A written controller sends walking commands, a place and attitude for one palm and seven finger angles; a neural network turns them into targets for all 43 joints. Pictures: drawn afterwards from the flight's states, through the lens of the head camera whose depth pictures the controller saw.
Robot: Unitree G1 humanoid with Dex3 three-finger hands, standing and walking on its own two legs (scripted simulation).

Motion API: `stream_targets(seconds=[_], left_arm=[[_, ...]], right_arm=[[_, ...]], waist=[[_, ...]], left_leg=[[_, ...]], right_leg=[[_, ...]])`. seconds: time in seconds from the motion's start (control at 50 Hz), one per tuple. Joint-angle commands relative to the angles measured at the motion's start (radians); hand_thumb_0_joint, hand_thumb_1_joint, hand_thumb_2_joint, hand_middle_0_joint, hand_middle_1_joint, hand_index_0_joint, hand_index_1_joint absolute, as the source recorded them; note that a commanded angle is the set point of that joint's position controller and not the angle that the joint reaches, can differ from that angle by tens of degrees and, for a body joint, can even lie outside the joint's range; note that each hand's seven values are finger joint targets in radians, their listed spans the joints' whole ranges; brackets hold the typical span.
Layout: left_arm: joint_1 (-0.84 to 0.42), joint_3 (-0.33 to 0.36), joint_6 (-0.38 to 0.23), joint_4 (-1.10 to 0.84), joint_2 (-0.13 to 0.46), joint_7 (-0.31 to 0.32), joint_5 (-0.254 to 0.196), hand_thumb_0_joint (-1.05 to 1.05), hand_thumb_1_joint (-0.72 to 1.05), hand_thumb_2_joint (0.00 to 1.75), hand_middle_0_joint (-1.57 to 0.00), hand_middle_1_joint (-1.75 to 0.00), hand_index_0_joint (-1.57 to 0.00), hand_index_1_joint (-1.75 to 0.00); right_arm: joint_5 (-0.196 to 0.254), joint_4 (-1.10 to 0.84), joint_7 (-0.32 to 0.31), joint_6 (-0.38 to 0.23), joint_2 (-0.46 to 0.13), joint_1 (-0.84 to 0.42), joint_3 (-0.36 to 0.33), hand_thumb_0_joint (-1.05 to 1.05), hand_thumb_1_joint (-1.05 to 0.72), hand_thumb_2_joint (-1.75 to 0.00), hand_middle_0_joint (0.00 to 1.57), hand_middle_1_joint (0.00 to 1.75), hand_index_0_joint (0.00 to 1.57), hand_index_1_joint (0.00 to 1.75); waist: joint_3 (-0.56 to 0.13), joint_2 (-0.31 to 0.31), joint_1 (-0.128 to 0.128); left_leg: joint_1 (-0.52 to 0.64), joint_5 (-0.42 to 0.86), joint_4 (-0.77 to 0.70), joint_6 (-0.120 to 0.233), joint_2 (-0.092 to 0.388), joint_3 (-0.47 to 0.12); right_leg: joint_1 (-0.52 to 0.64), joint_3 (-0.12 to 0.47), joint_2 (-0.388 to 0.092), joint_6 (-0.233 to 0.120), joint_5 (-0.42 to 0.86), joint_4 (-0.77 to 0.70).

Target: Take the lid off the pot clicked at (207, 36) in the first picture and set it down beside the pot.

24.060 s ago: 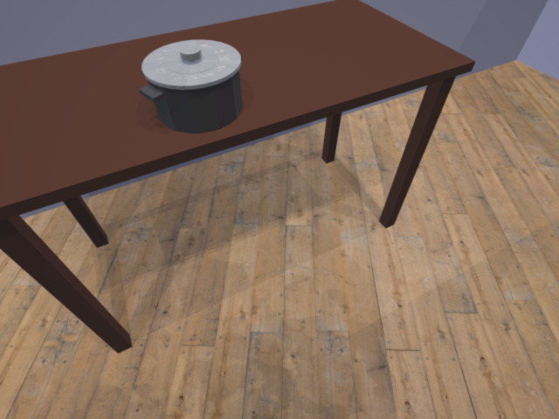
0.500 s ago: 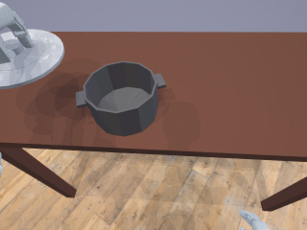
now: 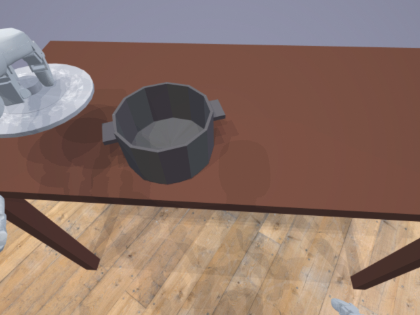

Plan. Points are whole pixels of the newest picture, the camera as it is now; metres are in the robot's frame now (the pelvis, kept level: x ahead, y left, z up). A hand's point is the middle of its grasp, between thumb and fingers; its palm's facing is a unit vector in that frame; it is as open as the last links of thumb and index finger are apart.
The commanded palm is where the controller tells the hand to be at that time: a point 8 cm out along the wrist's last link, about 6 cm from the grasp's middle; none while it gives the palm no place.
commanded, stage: lower the lid onto the table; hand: left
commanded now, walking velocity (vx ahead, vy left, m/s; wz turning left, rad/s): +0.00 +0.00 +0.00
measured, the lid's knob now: (26, 85) +0.46 +0.33 +0.20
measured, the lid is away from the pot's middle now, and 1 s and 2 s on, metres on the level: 0.23 0.23 0.24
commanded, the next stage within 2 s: none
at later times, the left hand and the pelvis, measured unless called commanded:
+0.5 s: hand (23, 105) +0.43 +0.33 +0.18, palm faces -0.32 -0.11 -0.94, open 6.9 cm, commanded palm +0.42 +0.33 +0.27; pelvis +0.01 +0.00 +0.00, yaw +0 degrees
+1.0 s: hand (41, 113) +0.45 +0.33 +0.15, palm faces -0.38 -0.09 -0.92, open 6.9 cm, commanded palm +0.44 +0.33 +0.23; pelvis +0.01 +0.02 +0.00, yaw +0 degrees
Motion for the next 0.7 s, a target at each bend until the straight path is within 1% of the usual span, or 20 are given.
stream_targets(seconds=[0.0,0.02,0.04,0.08,0.12,0.14,0.18,0.22,0.24,0.3,0.34,0.36,0.38,0.42,0.52,0.54,0.56,0.62,0.64,0.68], left_arm=[[-0.530,0.153,-0.012,-0.177,0.369,0.058,0.016,0.00,0.48,1.24,-0.94,-0.72,-0.98,-0.76],[-0.511,0.175,-0.019,-0.191,0.391,0.063,0.005,0.00,0.48,1.24,-0.94,-0.72,-0.98,-0.76],[-0.564,0.183,-0.025,-0.277,0.415,0.070,0.021,0.00,0.48,1.24,-0.94,-0.72,-0.98,-0.76],[-0.548,0.157,-0.026,-0.263,0.370,0.068,0.012,0.00,0.48,1.24,-0.94,-0.72,-0.98,-0.76],[-0.464,0.188,-0.031,-0.212,0.387,0.069,-0.001,0.00,0.48,1.24,-0.94,-0.72,-0.98,-0.76],[-0.480,0.225,-0.037,-0.257,0.435,0.076,0.015,0.00,0.48,1.24,-0.94,-0.72,-0.98,-0.76],[-0.428,0.221,-0.041,-0.189,0.417,0.072,0.007,0.00,0.48,1.24,-0.94,-0.72,-0.98,-0.76],[-0.388,0.190,-0.043,-0.156,0.373,0.066,-0.010,0.00,0.48,1.24,-0.94,-0.72,-0.98,-0.76],[-0.417,0.188,-0.042,-0.175,0.383,0.069,0.001,0.00,0.48,1.24,-0.94,-0.72,-0.98,-0.76],[-0.460,0.178,-0.046,-0.188,0.379,0.070,0.001,0.00,0.48,1.24,-0.94,-0.72,-0.98,-0.76],[-0.493,0.197,-0.053,-0.269,0.412,0.080,0.002,0.00,0.48,1.24,-0.94,-0.72,-0.98,-0.76],[-0.503,0.182,-0.056,-0.248,0.386,0.076,0.003,0.00,0.48,1.24,-0.94,-0.72,-0.98,-0.76],[-0.491,0.209,-0.061,-0.254,0.414,0.083,0.001,0.00,0.48,1.24,-0.94,-0.72,-0.98,-0.76],[-0.428,0.220,-0.071,-0.199,0.415,0.084,-0.013,0.00,0.48,1.24,-0.94,-0.72,-0.98,-0.76],[-0.403,0.166,-0.081,-0.090,0.353,0.079,-0.024,0.00,0.48,1.24,-0.94,-0.72,-0.98,-0.76],[-0.492,0.186,-0.088,-0.216,0.398,0.087,-0.012,0.00,0.48,1.24,-0.94,-0.72,-0.98,-0.76],[-0.488,0.138,-0.087,-0.185,0.331,0.084,-0.009,0.00,0.48,1.24,-0.94,-0.72,-0.98,-0.76],[-0.459,0.152,-0.093,-0.180,0.346,0.093,-0.021,0.00,0.48,1.24,-0.94,-0.72,-0.98,-0.76],[-0.503,0.155,-0.100,-0.228,0.354,0.097,-0.010,0.00,0.48,1.24,-0.94,-0.72,-0.98,-0.76],[-0.464,0.164,-0.106,-0.187,0.348,0.099,-0.014,0.00,0.48,1.24,-0.94,-0.72,-0.98,-0.76]], right_arm=[[0.001,-0.112,-0.006,-0.030,-0.149,-0.029,-0.054,0.00,-0.90,-0.90,0.20,0.30,0.20,0.30],[-0.001,-0.112,-0.003,-0.030,-0.161,-0.019,-0.061,0.00,-0.90,-0.90,0.20,0.30,0.20,0.30],[-0.003,-0.126,-0.001,-0.032,-0.149,-0.023,-0.060,0.00,-0.90,-0.90,0.20,0.30,0.20,0.30],[0.000,-0.124,-0.002,-0.032,-0.145,-0.032,-0.061,0.00,-0.90,-0.90,0.20,0.30,0.20,0.30],[-0.005,-0.118,-0.001,-0.031,-0.157,-0.013,-0.066,0.00,-0.90,-0.90,0.20,0.30,0.20,0.30],[-0.006,-0.125,0.003,-0.032,-0.150,-0.014,-0.064,0.00,-0.90,-0.90,0.20,0.30,0.20,0.30],[-0.002,-0.126,0.003,-0.027,-0.147,-0.022,-0.060,0.00,-0.90,-0.90,0.20,0.30,0.20,0.30],[-0.002,-0.122,0.006,-0.020,-0.156,-0.019,-0.066,0.00,-0.90,-0.90,0.20,0.30,0.20,0.30],[-0.001,-0.122,0.006,-0.016,-0.150,-0.015,-0.062,0.00,-0.90,-0.90,0.20,0.30,0.20,0.30],[-0.003,-0.121,0.000,-0.012,-0.151,-0.020,-0.064,0.00,-0.90,-0.90,0.20,0.30,0.20,0.30],[-0.002,-0.127,-0.001,-0.017,-0.151,-0.011,-0.067,0.00,-0.90,-0.90,0.20,0.30,0.20,0.30],[-0.007,-0.119,-0.006,-0.018,-0.152,-0.015,-0.068,0.00,-0.90,-0.90,0.20,0.30,0.20,0.30],[-0.003,-0.117,-0.006,-0.023,-0.151,-0.007,-0.069,0.00,-0.90,-0.90,0.20,0.30,0.20,0.30],[-0.004,-0.109,-0.008,-0.024,-0.161,0.003,-0.069,0.00,-0.90,-0.90,0.20,0.30,0.20,0.30],[-0.002,-0.091,-0.007,-0.020,-0.162,0.009,-0.068,0.00,-0.90,-0.90,0.20,0.30,0.20,0.30],[-0.002,-0.098,-0.004,-0.018,-0.160,0.005,-0.069,0.00,-0.90,-0.90,0.20,0.30,0.20,0.30],[-0.005,-0.102,-0.007,-0.020,-0.151,-0.006,-0.068,0.00,-0.90,-0.90,0.20,0.30,0.20,0.30],[-0.008,-0.093,-0.008,-0.025,-0.162,0.010,-0.070,0.00,-0.90,-0.90,0.20,0.30,0.20,0.30],[-0.010,-0.095,-0.008,-0.029,-0.154,0.016,-0.070,0.00,-0.90,-0.90,0.20,0.30,0.20,0.30],[-0.008,-0.091,-0.010,-0.032,-0.153,0.017,-0.070,0.00,-0.90,-0.90,0.20,0.30,0.20,0.30]], waist=[[-0.399,0.041,-0.009],[-0.419,0.053,-0.014],[-0.487,0.066,-0.005],[-0.462,0.091,-0.013],[-0.436,0.088,-0.014],[-0.469,0.079,0.000],[-0.421,0.049,-0.002],[-0.394,0.067,-0.015],[-0.402,0.043,-0.012],[-0.412,0.064,-0.015],[-0.477,0.089,-0.015],[-0.474,0.093,-0.021],[-0.480,0.087,-0.017],[-0.458,0.088,-0.021],[-0.376,0.051,-0.031],[-0.449,0.080,-0.020],[-0.437,0.106,-0.030],[-0.430,0.127,-0.033],[-0.465,0.120,-0.028],[-0.452,0.103,-0.029]], left_leg=[[0.308,0.170,-0.031,0.018,0.002,-0.062],[0.323,0.222,-0.019,0.015,0.007,-0.063],[0.355,0.250,-0.024,0.013,0.004,-0.068],[0.375,0.269,-0.016,0.012,0.007,-0.075],[0.353,0.281,-0.006,0.014,0.008,-0.071],[0.355,0.290,-0.009,0.011,0.008,-0.073],[0.316,0.271,-0.006,0.015,0.002,-0.065],[0.312,0.286,-0.001,0.016,0.006,-0.059],[0.308,0.263,-0.010,0.011,0.008,-0.062],[0.318,0.217,-0.011,0.019,0.005,-0.061],[0.369,0.274,-0.003,0.017,0.010,-0.069],[0.377,0.271,0.006,0.023,0.006,-0.068],[0.381,0.278,0.003,0.019,0.010,-0.075],[0.367,0.294,0.010,0.020,0.011,-0.071],[0.304,0.214,0.002,0.020,0.008,-0.063],[0.347,0.240,-0.005,0.014,0.012,-0.072],[0.363,0.265,0.007,0.020,0.005,-0.076],[0.386,0.271,0.005,0.012,0.020,-0.090],[0.395,0.264,-0.001,0.011,0.016,-0.094],[0.388,0.259,0.002,0.013,0.015,-0.096]], right_leg=[[-0.017,-0.001,0.071,-0.064,0.179,-0.038],[-0.012,0.000,0.065,-0.068,0.205,-0.035],[0.015,0.007,0.068,-0.065,0.216,-0.025],[-0.024,0.000,0.068,-0.065,0.208,-0.024],[-0.028,-0.001,0.068,-0.068,0.211,-0.035],[-0.001,0.004,0.069,-0.065,0.224,-0.022],[-0.007,0.000,0.067,-0.065,0.233,-0.019],[-0.033,-0.003,0.065,-0.064,0.234,-0.031],[-0.021,-0.003,0.070,-0.060,0.223,-0.025],[-0.035,-0.005,0.072,-0.061,0.197,-0.031],[-0.022,0.002,0.071,-0.060,0.213,-0.024],[-0.042,-0.001,0.074,-0.060,0.213,-0.029],[-0.033,-0.001,0.071,-0.060,0.212,-0.025],[-0.043,-0.003,0.071,-0.062,0.218,-0.032],[-0.068,-0.009,0.069,-0.061,0.196,-0.039],[-0.038,-0.006,0.071,-0.059,0.205,-0.028],[-0.074,-0.009,0.075,-0.062,0.202,-0.029],[-0.101,-0.010,0.074,-0.065,0.174,-0.039],[-0.078,-0.009,0.079,-0.061,0.176,-0.033],[-0.084,-0.009,0.077,-0.062,0.178,-0.031]])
